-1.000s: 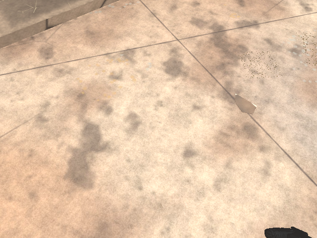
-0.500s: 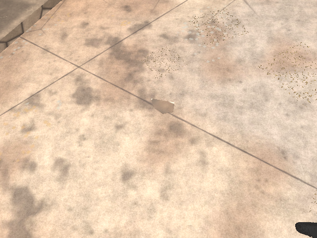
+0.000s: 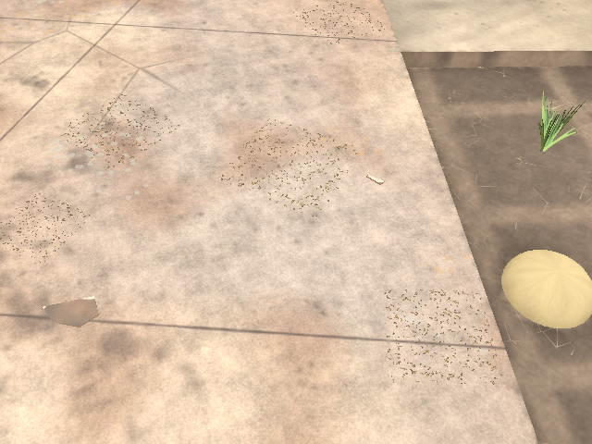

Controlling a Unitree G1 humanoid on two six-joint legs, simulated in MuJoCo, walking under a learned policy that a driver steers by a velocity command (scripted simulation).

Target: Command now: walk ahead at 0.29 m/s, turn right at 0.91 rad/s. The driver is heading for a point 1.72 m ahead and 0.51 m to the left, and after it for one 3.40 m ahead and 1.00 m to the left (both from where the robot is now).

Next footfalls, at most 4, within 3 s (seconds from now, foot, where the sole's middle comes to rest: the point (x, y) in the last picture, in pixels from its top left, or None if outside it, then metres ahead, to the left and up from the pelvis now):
0.20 right None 0.18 -0.20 -0.78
0.72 left None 0.17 0.06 -0.78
1.18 right None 0.31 -0.10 -0.78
1.58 left None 0.27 0.26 -0.78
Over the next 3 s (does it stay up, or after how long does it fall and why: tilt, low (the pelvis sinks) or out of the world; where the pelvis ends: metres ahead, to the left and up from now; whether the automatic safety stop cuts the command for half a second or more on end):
stays up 1.43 0.34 -0.02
